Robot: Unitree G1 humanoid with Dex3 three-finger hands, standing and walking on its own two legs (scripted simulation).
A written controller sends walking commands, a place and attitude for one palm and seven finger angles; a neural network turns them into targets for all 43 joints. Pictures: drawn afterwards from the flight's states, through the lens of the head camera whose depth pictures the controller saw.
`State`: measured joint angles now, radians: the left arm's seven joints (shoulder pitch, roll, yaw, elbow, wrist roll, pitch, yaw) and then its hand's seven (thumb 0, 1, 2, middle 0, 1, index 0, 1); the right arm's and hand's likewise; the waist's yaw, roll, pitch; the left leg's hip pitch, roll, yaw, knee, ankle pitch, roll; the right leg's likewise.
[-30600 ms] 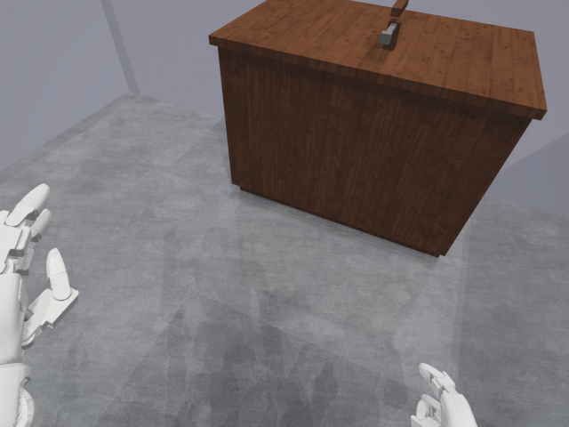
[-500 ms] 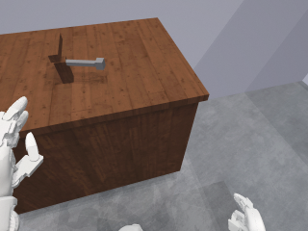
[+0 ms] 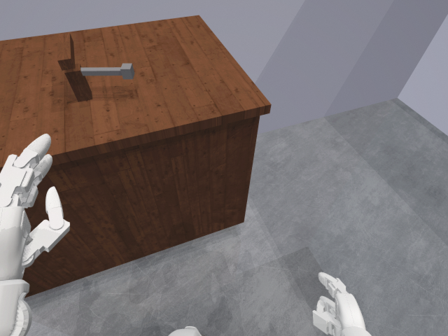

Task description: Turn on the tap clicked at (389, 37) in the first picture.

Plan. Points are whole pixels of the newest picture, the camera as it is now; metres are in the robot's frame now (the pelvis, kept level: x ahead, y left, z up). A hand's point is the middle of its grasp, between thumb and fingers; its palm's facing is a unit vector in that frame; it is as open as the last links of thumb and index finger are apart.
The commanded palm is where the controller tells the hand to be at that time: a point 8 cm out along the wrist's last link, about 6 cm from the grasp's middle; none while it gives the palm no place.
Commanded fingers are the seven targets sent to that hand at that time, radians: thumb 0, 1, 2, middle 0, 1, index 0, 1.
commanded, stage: stop stepping back and stand still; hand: left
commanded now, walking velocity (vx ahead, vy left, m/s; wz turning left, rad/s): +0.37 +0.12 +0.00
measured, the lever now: (127, 71) +0.67 +0.32 +0.10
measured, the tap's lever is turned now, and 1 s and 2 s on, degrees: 71 71 71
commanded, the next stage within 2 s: stand and check the lever's angle in 0.94 s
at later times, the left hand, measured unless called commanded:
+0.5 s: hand (0, 313) +0.11 +0.25 +0.16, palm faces +0.47 -0.81 -0.34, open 7.4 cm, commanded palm +0.07 +0.29 +0.18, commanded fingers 0.00 0.90 0.90 -0.20 -0.30 -0.20 -0.30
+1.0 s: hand out of the picture +0.10 +0.27 +0.15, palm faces +0.47 -0.81 -0.35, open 7.4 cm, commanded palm +0.04 +0.30 +0.18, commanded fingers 0.00 0.90 0.90 -0.20 -0.30 -0.20 -0.30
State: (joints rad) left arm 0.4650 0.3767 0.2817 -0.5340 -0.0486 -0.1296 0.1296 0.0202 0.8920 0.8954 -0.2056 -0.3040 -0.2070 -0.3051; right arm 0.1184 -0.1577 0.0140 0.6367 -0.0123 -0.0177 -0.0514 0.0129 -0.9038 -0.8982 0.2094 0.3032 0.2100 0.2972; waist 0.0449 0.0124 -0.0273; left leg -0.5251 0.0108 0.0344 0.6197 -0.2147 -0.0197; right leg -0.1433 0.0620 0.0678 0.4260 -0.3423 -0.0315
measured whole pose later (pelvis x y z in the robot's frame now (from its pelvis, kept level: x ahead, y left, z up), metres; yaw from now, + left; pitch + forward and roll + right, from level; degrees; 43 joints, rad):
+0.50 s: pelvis -0.08 +0.00 +0.00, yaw +3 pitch -2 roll -3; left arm 0.47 0.31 0.29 -0.42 -0.03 -0.15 0.16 0.02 0.89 0.90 -0.21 -0.30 -0.21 -0.31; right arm 0.25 -0.22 -0.02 0.67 -0.01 -0.08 -0.07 0.02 -0.91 -0.90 0.21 0.30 0.21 0.30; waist 0.02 0.07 -0.04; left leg -0.36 -0.01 -0.04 0.57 -0.19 0.02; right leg -0.18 0.07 0.00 0.50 -0.28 -0.02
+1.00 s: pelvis -0.10 +0.01 +0.00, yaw +3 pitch -1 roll -1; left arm 0.43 0.32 0.31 -0.40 -0.03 -0.12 0.16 0.02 0.89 0.90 -0.21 -0.30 -0.21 -0.31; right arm 0.21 -0.22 0.00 0.65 -0.01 -0.09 -0.09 0.02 -0.91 -0.90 0.21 0.30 0.21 0.30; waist 0.02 0.02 0.02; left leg -0.30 -0.02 -0.02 0.46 -0.14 0.03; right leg -0.18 0.06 0.02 0.44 -0.23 -0.02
